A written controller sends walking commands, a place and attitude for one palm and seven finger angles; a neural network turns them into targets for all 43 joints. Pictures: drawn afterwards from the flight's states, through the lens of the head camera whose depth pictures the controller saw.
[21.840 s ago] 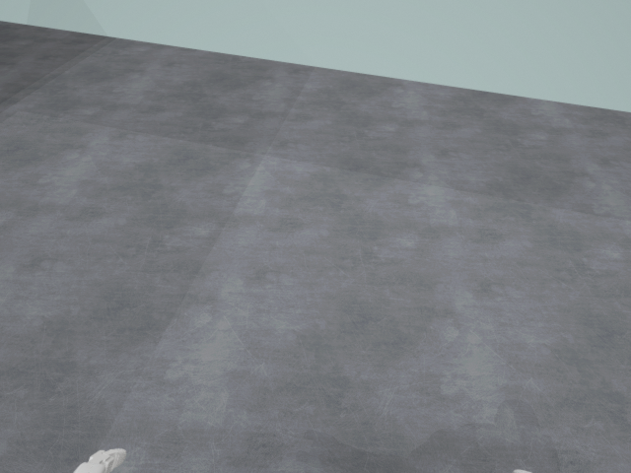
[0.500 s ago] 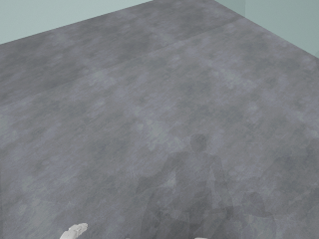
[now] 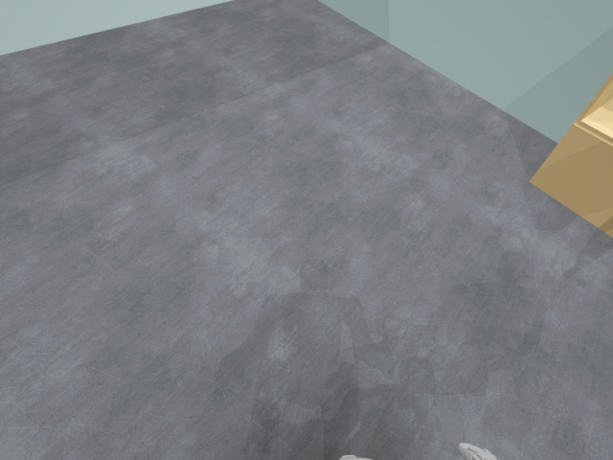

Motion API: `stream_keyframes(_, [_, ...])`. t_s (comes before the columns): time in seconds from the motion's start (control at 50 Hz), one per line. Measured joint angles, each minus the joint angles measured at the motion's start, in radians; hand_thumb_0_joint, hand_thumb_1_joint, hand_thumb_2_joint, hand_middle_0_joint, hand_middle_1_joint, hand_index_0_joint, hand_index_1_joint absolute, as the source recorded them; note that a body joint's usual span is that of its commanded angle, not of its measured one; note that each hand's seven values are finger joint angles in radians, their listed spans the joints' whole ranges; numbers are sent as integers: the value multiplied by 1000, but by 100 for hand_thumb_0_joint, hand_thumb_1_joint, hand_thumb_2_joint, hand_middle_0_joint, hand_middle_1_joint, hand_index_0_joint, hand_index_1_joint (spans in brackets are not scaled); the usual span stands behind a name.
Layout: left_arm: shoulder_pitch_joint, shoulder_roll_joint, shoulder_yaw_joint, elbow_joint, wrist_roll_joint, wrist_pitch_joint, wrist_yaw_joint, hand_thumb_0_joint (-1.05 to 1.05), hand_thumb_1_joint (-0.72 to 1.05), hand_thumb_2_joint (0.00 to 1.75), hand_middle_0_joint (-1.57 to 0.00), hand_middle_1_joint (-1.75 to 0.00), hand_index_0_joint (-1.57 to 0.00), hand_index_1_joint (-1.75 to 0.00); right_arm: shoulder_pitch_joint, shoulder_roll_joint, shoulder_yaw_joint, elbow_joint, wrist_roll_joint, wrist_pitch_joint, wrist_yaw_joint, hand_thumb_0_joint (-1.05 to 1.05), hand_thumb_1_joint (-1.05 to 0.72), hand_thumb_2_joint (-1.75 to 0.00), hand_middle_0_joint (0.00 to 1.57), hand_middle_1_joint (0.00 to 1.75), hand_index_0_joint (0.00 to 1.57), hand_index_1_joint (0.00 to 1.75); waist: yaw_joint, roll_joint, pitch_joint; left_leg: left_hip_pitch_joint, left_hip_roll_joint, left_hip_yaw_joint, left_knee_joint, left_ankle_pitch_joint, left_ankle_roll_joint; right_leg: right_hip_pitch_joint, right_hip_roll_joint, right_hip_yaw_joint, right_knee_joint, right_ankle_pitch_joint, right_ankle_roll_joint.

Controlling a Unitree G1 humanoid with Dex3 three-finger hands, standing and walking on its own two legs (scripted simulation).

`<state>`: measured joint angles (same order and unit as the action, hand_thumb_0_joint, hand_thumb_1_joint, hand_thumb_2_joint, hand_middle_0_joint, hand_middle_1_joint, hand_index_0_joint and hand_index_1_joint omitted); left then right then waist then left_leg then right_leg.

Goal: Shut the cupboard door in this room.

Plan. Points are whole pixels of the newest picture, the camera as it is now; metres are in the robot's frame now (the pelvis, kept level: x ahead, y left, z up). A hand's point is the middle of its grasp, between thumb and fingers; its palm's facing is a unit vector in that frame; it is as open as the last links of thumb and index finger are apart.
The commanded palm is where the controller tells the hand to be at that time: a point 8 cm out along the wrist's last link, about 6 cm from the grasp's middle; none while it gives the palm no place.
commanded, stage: turn or walk to find it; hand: left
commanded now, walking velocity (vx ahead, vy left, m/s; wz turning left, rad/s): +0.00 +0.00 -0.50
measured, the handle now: out of the picture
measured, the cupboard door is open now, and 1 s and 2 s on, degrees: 83 83 83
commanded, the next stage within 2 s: stand and wait in 1.24 s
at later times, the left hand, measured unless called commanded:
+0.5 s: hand (233, 450) +0.15 +0.11 -0.14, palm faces -0.25 -0.92 -0.29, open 7.4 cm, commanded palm none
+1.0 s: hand out of the picture +0.11 +0.14 -0.16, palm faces -0.36 -0.91 -0.21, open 7.4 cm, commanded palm none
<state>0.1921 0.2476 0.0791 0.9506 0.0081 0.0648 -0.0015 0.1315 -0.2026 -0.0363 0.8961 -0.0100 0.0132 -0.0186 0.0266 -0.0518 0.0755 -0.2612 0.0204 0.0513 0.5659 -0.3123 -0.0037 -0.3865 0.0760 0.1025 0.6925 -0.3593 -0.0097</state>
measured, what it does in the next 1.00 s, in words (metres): steps on the spot, turning right: right foot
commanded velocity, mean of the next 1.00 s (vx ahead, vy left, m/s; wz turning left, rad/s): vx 0.07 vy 0.00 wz -0.50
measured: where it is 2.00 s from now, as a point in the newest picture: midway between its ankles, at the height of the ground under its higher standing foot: outside the picture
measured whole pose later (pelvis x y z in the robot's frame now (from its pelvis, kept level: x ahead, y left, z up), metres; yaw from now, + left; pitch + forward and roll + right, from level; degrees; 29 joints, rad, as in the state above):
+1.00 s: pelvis +0.03 -0.04 +0.01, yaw -28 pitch +1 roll +0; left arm 0.33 0.22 0.06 1.01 0.02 0.01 -0.01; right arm 0.11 -0.23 -0.05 0.89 -0.02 0.01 0.01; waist 0.07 -0.03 0.04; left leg -0.34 0.02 0.01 0.65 -0.35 -0.06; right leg -0.20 0.09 0.14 0.45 -0.25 -0.04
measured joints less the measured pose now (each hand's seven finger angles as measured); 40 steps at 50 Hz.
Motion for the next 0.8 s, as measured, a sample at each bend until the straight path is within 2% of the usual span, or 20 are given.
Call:
stream_keyframes(0.04, [9, 9, 9, 5, 7, 10, -5, 1, 91, 90, -20, -30, -20, -30, 12, 10, 9, -3, -7, 2, 2, 1, -91, -90, 20, 29, 20, 30, 6, -5, -2, 19, 15, 28, -9, -5, 12, -58, -3, -26, 194, -88, 24])
stream_keyframes(0.08, [18, 14, 16, 8, 12, 15, -14, 1, 91, 90, -20, -30, -20, -30, 27, 17, 12, -4, -11, 5, -1, 1, -91, -90, 20, 29, 20, 30, 6, 1, -7, 41, 30, 49, -38, 3, 11, -99, -21, -53, 350, -86, 42])
stream_keyframes(0.12, [23, 18, 21, 7, 12, 15, -21, 1, 91, 90, -20, -30, -20, -30, 40, 22, 11, -2, -15, 3, -2, 1, -91, -90, 20, 29, 20, 30, 5, 7, -8, 56, 41, 69, -62, 13, 10, -121, -47, -67, 443, -64, 57])
stream_keyframes(0.16, [25, 19, 22, 5, 10, 16, -23, 1, 91, 90, -20, -30, -20, -30, 53, 26, 9, 1, -15, 0, -1, 1, -91, -90, 20, 29, 20, 30, 3, 13, -6, 65, 50, 88, -74, 17, 8, -122, -73, -73, 471, -51, 69])
stream_keyframes(0.22, [19, 16, 20, 3, 8, 19, -24, 1, 91, 90, -20, -30, -20, -30, 70, 29, 3, 9, -15, -3, 3, 1, -91, -90, 20, 29, 20, 30, -3, 24, 0, 71, 67, 120, -74, 12, 0, -98, -108, -90, 419, -61, 80])
stream_keyframes(0.32, [-12, -4, 6, -5, 6, 16, -26, 1, 91, 90, -20, -30, -20, -30, 90, 13, -13, 31, -18, 2, 12, 1, -90, -90, 20, 30, 21, 30, -28, 55, 19, 66, 111, 175, -21, -22, -29, -6, -132, -149, 170, -98, 71])
stream_keyframes(0.36, [-26, -13, 0, -12, 5, 4, -28, 1, 91, 90, -20, -30, -20, -30, 100, -1, -21, 40, -17, 7, 15, 1, -90, -90, 20, 30, 21, 30, -37, 70, 23, 55, 132, 196, 25, -48, -49, 46, -125, -172, 42, -45, 58])
stream_keyframes(0.38, [-31, -15, -4, -18, 6, -7, -28, 1, 91, 90, -20, -30, -20, -30, 110, -10, -25, 43, -14, 9, 17, 1, -90, -90, 20, 30, 21, 30, -40, 78, 21, 41, 146, 202, 64, -68, -61, 78, -119, -182, -38, 25, 45])
stream_keyframes(0.4, [-42, -26, -8, -18, 9, -21, -25, 1, 91, 90, -20, -30, -20, -30, 111, -24, -31, 50, -11, 15, 17, 1, -90, -90, 20, 30, 21, 30, -45, 103, 29, 15, 163, 180, 133, -99, -62, 78, -100, -189, -39, 38, 20])
stream_keyframes(0.44, [-58, -42, -19, -24, 4, -39, -15, 1, 91, 90, -20, -30, -20, -30, 108, -45, -35, 64, -6, 42, 8, 1, -91, -90, 20, 29, 20, 30, -55, 122, 39, -64, 136, 90, 320, -211, -58, 72, -86, -191, -16, 8, -28])
stream_keyframes(0.48, [-61, -52, -20, -34, 1, -44, -3, 0, 91, 90, -20, -30, -20, -30, 100, -51, -36, 74, -5, 59, 1, 1, -91, -90, 20, 29, 20, 30, -50, 113, 39, -134, 97, 35, 475, -225, -56, 84, -82, -177, -44, 8, -51])
stream_keyframes(0.52, [-60, -56, -21, -37, -1, -43, 4, 0, 91, 90, -20, -30, -20, -30, 85, -52, -35, 75, -8, 60, 3, 1, -91, -90, 20, 29, 20, 30, -44, 98, 40, -183, 80, 8, 554, -170, -61, 102, -74, -156, -95, 39, -54])
stream_keyframes(0.6, [-44, -59, -30, -27, -3, -47, 4, 0, 91, 90, -20, -30, -20, -30, 55, -54, -33, 59, -10, 50, 8, 1, -91, -90, 19, 29, 20, 30, -41, 81, 34, -234, 70, -33, 569, -77, -76, 130, -52, -121, -178, 92, -69])
stream_keyframes(0.68, [-17, -65, -34, -14, -2, -50, 2, 0, 91, 90, -21, -30, -20, -30, 28, -55, -31, 49, -11, 48, 6, 1, -91, -90, 19, 29, 20, 30, -33, 76, 18, -245, 65, -64, 544, -48, -89, 146, -25, -91, -214, 116, -77])
stream_keyframes(0.8, [38, -68, -30, 10, 3, -59, -7, 0, 91, 90, -21, -30, -20, -30, 14, -52, -27, 41, -18, 43, 16, 1, -91, -90, 19, 29, 20, 30, -10, 74, -15, -218, 57, -61, 465, -41, -94, 170, 6, -59, -248, 128, -78])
